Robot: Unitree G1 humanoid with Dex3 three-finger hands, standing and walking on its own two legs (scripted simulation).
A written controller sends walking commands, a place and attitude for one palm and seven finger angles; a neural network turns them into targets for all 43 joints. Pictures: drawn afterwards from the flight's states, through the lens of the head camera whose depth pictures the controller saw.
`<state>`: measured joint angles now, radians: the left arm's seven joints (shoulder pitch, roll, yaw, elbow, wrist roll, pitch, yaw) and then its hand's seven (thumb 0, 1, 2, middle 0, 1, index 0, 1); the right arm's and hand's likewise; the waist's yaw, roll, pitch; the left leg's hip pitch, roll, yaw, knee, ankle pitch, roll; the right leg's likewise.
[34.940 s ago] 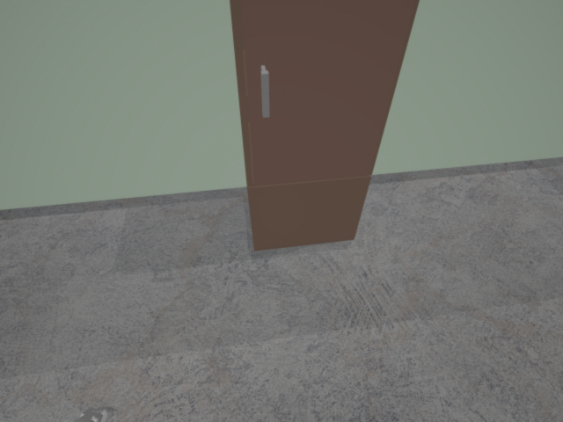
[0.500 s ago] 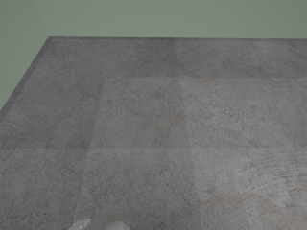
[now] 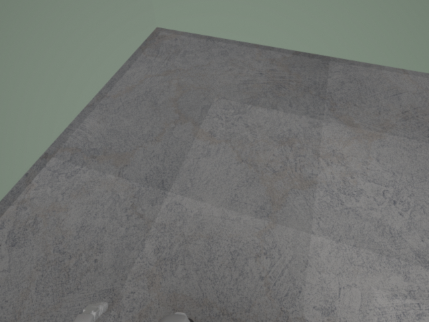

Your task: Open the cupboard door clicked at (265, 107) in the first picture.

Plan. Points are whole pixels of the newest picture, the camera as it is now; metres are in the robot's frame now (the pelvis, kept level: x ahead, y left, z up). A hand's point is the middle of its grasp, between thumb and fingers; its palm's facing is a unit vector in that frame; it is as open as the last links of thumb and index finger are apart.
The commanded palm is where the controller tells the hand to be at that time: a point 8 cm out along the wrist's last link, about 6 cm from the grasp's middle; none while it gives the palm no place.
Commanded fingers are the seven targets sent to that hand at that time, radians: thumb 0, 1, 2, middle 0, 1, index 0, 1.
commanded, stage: turn to face it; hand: left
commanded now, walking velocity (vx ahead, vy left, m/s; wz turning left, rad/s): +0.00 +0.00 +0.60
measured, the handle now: out of the picture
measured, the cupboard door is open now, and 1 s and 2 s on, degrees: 36 36 36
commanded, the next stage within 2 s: none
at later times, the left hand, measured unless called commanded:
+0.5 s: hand out of the picture +0.01 +0.21 -0.17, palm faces +0.38 -0.89 -0.26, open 7.4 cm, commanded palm none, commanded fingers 0.00 0.90 0.90 -0.20 -0.30 -0.20 -0.30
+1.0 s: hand out of the picture -0.01 +0.14 -0.16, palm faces +0.62 -0.75 -0.21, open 7.4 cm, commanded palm none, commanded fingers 0.00 0.90 0.90 -0.20 -0.30 -0.20 -0.30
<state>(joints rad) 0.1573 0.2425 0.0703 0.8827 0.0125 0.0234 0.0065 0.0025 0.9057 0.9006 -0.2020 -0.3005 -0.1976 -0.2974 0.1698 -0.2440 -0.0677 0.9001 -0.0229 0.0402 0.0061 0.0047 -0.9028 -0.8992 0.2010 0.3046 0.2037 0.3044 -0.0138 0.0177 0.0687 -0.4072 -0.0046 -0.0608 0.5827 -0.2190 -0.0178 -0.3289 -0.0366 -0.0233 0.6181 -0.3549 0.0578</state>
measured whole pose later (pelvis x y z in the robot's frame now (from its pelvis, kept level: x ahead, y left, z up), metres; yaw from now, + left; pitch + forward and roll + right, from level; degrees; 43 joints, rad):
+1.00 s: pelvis +0.05 -0.06 +0.01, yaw +39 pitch +0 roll +2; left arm 0.21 0.20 0.04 0.88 0.03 0.01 0.01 0.00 0.90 0.90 -0.21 -0.30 -0.20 -0.30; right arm 0.14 -0.24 -0.06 0.92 -0.01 0.07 0.04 0.01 -0.91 -0.90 0.20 0.30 0.20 0.30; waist 0.00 -0.05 0.11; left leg -0.33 0.02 0.09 0.72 -0.42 -0.06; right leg -0.25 -0.17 -0.23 0.58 -0.31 0.01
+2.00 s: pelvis +0.05 -0.08 +0.01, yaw +72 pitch +1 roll -1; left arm 0.16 0.27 0.08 0.90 0.01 0.05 0.01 0.01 0.91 0.90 -0.20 -0.30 -0.20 -0.30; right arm 0.15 -0.21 -0.04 0.91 -0.02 0.03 0.00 0.00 -0.90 -0.90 0.20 0.30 0.20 0.30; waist 0.01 -0.03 0.10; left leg -0.27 -0.02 -0.03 0.51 -0.25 0.02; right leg -0.48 -0.08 -0.01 1.01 -0.43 0.09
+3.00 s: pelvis +0.10 -0.09 +0.01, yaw +102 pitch -1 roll +1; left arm 0.20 0.17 0.04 0.92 0.02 0.00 0.02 0.00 0.90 0.90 -0.20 -0.30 -0.20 -0.30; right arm 0.17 -0.23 -0.07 0.98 -0.01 0.07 0.01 0.01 -0.90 -0.90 0.20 0.30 0.20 0.30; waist 0.00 0.04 0.09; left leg -0.43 -0.03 -0.04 1.00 -0.46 -0.03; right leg -0.24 -0.05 -0.09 0.56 -0.30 -0.02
